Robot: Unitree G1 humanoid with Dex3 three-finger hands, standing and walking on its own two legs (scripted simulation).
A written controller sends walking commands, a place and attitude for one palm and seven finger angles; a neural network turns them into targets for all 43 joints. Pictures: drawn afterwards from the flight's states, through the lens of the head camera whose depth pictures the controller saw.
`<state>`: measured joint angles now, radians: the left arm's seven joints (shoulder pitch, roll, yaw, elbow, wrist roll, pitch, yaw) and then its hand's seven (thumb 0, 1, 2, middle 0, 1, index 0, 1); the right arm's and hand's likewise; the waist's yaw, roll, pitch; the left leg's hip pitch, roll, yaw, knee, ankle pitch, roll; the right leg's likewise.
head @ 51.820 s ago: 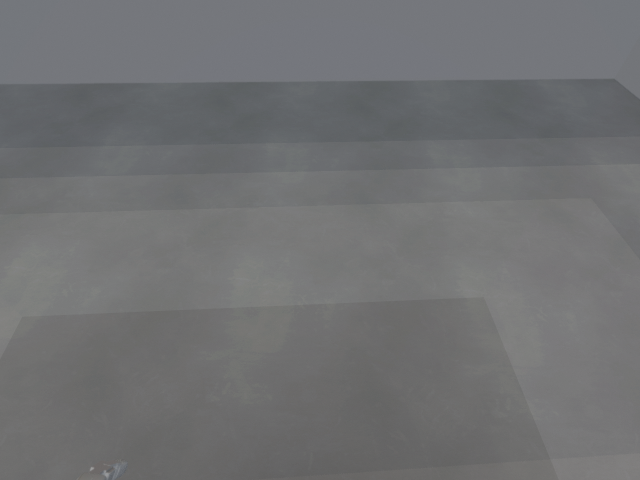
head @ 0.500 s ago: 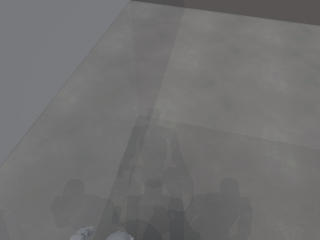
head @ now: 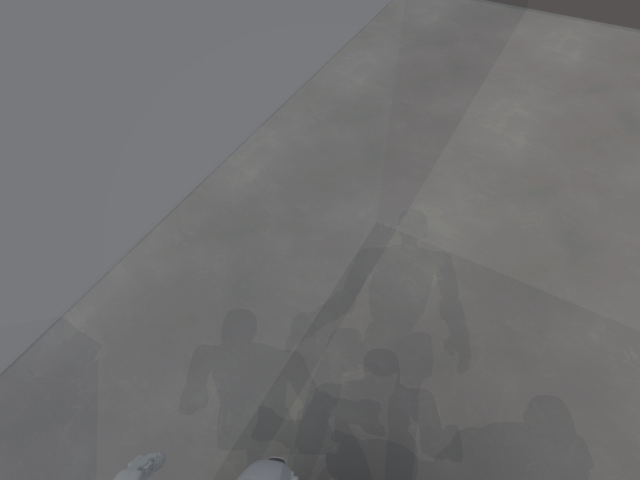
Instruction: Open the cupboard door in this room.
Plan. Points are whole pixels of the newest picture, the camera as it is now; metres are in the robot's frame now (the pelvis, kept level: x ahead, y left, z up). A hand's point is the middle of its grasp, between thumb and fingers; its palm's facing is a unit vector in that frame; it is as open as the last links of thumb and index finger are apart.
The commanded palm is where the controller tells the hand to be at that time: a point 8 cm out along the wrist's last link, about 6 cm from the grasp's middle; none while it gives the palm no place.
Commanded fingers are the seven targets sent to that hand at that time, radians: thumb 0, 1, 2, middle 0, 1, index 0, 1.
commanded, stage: turn to face it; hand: left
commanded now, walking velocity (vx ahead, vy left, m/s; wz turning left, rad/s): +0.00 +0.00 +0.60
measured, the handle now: out of the picture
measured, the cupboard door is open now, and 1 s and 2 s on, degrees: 49 49 49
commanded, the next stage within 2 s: none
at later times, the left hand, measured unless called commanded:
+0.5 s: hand out of the picture +0.03 +0.22 -0.16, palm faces +0.35 -0.90 -0.27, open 7.3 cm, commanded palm none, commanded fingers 0.00 0.90 0.90 -0.20 -0.30 -0.20 -0.30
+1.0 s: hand out of the picture -0.01 +0.15 -0.17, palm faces +0.63 -0.74 -0.23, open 7.3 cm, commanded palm none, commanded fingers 0.00 0.90 0.90 -0.20 -0.30 -0.20 -0.30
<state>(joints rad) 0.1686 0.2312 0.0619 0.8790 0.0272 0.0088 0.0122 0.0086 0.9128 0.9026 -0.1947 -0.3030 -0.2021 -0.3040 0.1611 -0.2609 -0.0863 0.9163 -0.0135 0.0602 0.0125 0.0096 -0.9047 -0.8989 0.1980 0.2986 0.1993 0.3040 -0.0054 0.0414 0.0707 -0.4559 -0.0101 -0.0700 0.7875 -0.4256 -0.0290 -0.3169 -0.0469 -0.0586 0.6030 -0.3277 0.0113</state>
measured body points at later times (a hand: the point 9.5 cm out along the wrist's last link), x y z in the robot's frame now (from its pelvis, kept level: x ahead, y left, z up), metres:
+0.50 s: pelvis +0.03 -0.02 +0.01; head +0.09 +0.01 +0.45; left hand +0.01 +0.26 -0.14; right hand +0.22 -0.22 -0.13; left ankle -0.01 +0.11 -0.73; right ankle +0.05 -0.16 -0.67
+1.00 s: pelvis +0.07 -0.05 +0.00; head +0.11 -0.01 +0.44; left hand -0.04 +0.19 -0.15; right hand +0.32 -0.18 -0.14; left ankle +0.00 +0.05 -0.73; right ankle +0.10 -0.15 -0.72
